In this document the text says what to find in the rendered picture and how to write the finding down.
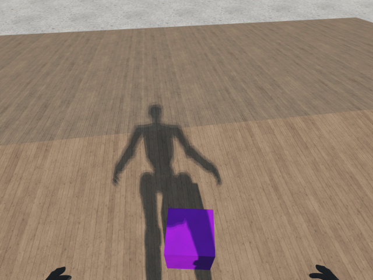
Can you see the robot left hand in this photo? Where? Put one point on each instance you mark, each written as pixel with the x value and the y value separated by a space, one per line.
pixel 56 275

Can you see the robot right hand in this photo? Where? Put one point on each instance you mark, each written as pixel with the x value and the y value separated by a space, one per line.
pixel 327 274

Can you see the carton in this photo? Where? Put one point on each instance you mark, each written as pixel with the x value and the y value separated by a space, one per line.
pixel 189 240

